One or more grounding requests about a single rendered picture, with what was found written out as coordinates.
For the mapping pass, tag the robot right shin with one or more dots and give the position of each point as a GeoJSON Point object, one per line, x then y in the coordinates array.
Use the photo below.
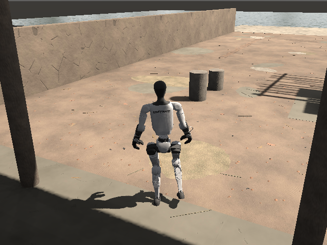
{"type": "Point", "coordinates": [178, 176]}

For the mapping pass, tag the robot torso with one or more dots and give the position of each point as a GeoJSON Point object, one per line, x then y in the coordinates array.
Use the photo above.
{"type": "Point", "coordinates": [162, 124]}

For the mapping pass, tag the robot right forearm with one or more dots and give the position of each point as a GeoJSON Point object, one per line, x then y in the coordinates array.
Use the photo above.
{"type": "Point", "coordinates": [186, 131]}

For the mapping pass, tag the robot right upper arm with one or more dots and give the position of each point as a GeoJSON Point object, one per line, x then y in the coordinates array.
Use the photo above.
{"type": "Point", "coordinates": [180, 114]}

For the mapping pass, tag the left robot hand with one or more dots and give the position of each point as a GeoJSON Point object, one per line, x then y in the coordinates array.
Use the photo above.
{"type": "Point", "coordinates": [139, 142]}

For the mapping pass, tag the robot left forearm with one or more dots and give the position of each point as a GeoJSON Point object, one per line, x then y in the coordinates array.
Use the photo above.
{"type": "Point", "coordinates": [137, 135]}

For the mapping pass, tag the robot left upper arm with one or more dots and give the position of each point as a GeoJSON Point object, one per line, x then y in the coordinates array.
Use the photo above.
{"type": "Point", "coordinates": [142, 117]}

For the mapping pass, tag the right robot hand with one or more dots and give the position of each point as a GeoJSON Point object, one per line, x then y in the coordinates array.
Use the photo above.
{"type": "Point", "coordinates": [189, 139]}

